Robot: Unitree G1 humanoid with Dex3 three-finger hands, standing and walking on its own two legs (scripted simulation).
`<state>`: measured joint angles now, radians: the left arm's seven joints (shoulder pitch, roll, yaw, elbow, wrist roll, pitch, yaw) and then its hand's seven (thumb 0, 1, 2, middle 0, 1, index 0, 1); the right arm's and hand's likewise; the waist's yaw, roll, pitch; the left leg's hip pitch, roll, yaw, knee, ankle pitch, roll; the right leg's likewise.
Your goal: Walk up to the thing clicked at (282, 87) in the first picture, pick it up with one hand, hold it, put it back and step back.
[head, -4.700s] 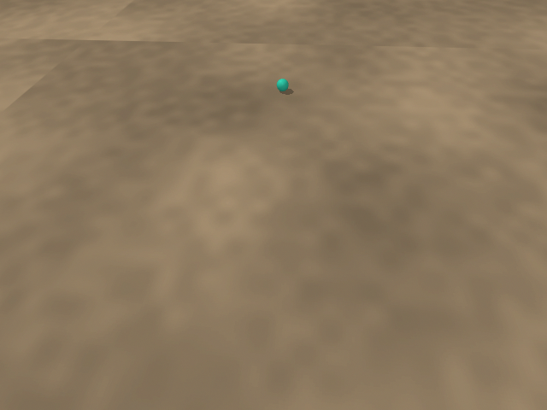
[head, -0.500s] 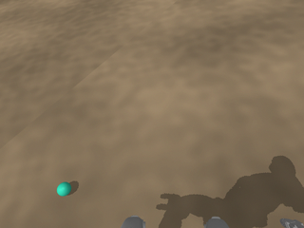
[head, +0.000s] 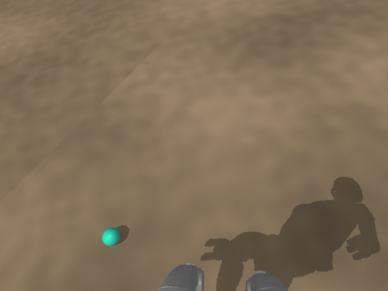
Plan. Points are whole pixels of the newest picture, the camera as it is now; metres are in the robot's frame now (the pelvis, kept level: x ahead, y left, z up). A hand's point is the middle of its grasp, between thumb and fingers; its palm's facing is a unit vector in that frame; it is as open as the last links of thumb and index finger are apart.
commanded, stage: walk up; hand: left
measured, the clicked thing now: (111, 236) +0.43 +0.53 -0.70
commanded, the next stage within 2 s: none
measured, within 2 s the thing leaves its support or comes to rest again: neither
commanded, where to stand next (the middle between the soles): +0.06 +0.39 m, yaw -7 degrees
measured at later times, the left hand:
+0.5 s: hand out of the picture +0.03 +0.54 -0.13, palm faces -0.07 -0.83 -0.56, open 7.4 cm
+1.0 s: hand out of the picture +0.01 +0.77 -0.12, palm faces +0.02 -0.80 -0.59, open 7.4 cm
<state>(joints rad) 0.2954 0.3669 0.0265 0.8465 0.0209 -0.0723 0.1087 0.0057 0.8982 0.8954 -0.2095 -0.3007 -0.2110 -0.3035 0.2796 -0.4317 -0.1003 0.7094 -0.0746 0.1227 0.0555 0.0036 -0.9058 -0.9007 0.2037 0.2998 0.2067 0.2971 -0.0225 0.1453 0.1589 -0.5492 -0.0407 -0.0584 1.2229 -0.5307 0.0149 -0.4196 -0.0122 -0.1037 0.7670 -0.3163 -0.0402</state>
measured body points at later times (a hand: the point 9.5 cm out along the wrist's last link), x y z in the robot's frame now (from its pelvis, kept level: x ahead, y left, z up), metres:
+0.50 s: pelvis -0.04 +0.23 +0.00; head +0.01 +0.21 +0.44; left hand +0.03 +0.58 -0.10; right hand +0.02 -0.10 -0.12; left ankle +0.00 +0.33 -0.70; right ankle +0.00 +0.13 -0.66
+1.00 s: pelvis -0.08 +0.43 -0.02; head -0.08 +0.41 +0.43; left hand +0.01 +0.80 -0.09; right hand -0.04 +0.10 -0.14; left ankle -0.07 +0.58 -0.71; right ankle -0.01 +0.23 -0.68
